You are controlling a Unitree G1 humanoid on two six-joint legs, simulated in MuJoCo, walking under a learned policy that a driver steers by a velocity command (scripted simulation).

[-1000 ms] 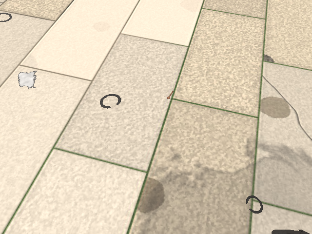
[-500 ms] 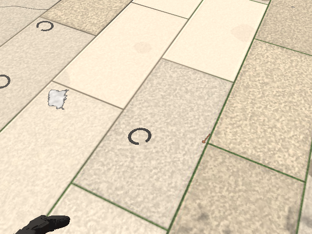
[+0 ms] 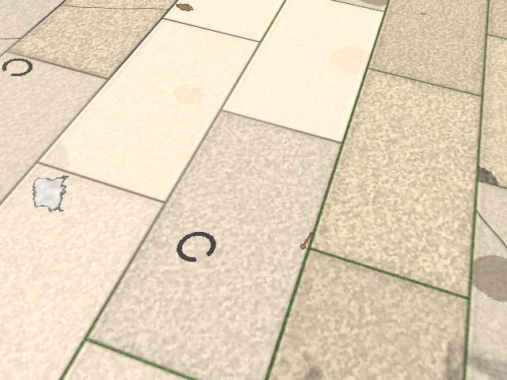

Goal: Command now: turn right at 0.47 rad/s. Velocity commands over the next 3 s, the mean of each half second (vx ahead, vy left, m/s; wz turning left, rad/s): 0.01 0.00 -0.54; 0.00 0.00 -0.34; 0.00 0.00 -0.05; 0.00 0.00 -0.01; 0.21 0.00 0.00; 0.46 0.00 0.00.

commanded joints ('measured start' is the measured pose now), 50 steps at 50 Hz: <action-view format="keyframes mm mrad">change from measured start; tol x32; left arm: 1 35 63 20 -49 -1 8 1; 50 38 18 -19 -90 12 4 -4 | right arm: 1 -80 -132 -26 -86 19 -21 -8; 50 -46 -125 -4 -80 36 -6 34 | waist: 1 14 146 -64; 13 7 195 -102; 15 -3 -261 -185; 50 2 201 -105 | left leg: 1 153 259 -156 -113 536 182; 13 106 274 31 47 446 116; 16 -437 4 8 712 -474 -94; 35 2 -22 -28 -54 81 -42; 38 58 362 -454 -178 384 236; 50 70 165 -164 -66 370 148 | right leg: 1 -141 -57 -10 204 9 52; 11 109 -94 -176 -283 90 15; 16 605 -508 436 -551 1011 -425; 35 290 -217 345 -502 429 -201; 38 61 7 65 -158 -173 -35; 42 24 -42 85 127 -70 50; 50 351 -74 -90 -601 268 28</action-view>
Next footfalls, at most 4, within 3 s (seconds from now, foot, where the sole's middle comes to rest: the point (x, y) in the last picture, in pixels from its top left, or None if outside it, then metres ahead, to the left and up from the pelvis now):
0.28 right None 0.03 -0.15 -0.78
0.72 left None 0.12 0.06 -0.78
1.02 right None -0.03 -0.16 -0.78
2.80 right None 0.35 -0.33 -0.78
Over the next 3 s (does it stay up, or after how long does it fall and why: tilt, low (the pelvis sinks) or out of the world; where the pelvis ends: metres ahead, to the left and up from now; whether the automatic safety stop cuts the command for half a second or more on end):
stays up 0.32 -0.22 0.00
